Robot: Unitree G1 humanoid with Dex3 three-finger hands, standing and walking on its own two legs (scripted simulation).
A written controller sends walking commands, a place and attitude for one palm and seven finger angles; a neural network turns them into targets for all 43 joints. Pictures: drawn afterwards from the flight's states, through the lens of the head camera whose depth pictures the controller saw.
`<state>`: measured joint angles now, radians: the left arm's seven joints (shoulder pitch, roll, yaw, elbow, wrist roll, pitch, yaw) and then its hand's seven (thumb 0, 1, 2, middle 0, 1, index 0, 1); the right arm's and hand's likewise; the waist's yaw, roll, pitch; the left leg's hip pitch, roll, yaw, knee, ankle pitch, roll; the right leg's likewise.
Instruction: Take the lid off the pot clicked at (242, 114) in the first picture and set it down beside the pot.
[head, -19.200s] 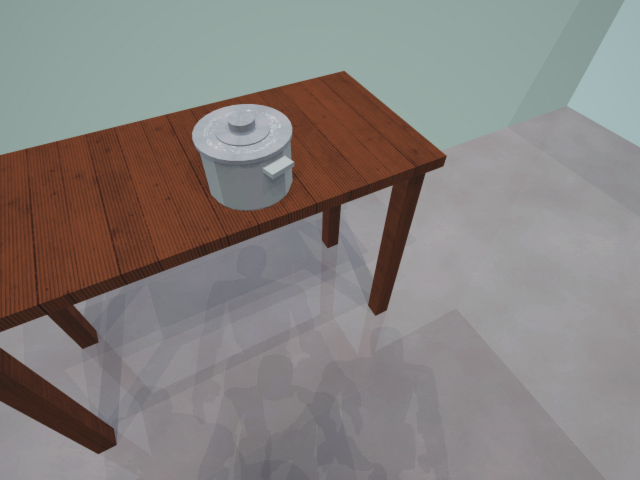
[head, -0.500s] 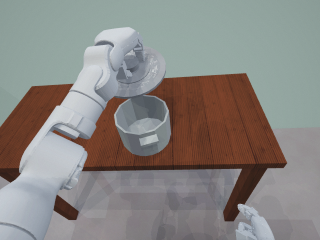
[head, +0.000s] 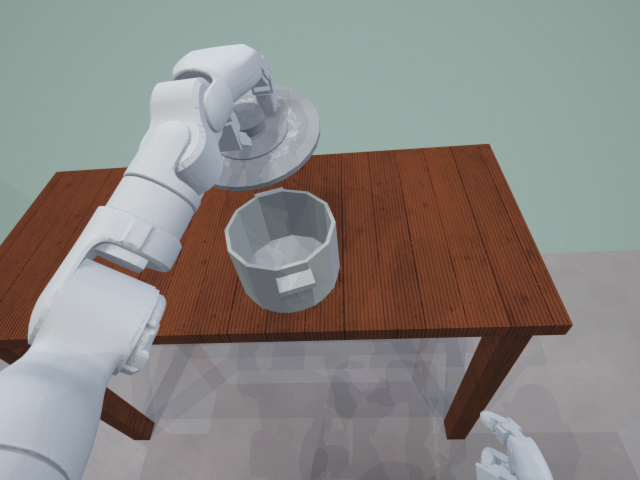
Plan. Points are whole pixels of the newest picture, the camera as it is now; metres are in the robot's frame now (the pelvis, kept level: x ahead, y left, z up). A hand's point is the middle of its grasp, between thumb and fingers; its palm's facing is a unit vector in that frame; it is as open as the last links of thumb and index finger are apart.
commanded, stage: move the lid sideways beside the pot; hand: left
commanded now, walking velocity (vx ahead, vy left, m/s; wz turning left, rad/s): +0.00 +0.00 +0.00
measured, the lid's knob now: (245, 120) +0.49 +0.09 +0.22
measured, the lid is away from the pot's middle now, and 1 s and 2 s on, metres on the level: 0.03 0.15 0.25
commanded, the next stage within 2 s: lower the lid onto the table in 1.92 s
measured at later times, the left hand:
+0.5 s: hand (175, 135) +0.45 +0.17 +0.24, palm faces -0.18 -0.04 -0.98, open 7.9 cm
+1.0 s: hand (129, 138) +0.45 +0.22 +0.24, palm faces -0.21 -0.05 -0.98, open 7.9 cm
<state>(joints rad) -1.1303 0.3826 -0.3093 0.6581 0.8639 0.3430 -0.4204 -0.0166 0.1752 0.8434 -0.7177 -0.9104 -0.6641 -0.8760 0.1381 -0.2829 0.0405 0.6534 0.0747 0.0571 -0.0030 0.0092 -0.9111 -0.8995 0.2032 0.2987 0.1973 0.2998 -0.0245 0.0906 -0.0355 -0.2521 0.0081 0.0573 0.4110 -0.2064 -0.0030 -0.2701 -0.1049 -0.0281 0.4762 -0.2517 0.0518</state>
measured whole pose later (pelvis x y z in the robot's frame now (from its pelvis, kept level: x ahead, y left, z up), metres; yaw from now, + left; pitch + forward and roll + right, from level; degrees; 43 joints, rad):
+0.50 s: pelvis +0.00 +0.00 +0.00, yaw +1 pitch +3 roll +1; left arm -1.08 0.51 -0.28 0.61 0.87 0.32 -0.52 -0.02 0.18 0.84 -0.72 -0.91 -0.66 -0.88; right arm 0.14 -0.29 0.04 0.63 0.08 0.06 -0.02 0.01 -0.91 -0.90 0.20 0.30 0.20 0.30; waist -0.02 0.08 -0.02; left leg -0.26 0.00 0.04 0.42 -0.21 0.00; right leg -0.26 -0.11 -0.04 0.46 -0.24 0.06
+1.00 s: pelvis +0.00 +0.01 +0.00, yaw +1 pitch +3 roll +0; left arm -1.04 0.63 -0.18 0.63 0.89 0.24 -0.56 -0.02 0.18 0.84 -0.72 -0.91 -0.66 -0.88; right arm 0.18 -0.30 0.03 0.62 0.09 0.09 -0.01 0.01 -0.91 -0.90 0.20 0.30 0.20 0.30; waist -0.04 0.07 -0.01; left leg -0.28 0.01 0.04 0.43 -0.21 0.01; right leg -0.26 -0.10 -0.04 0.43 -0.22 0.06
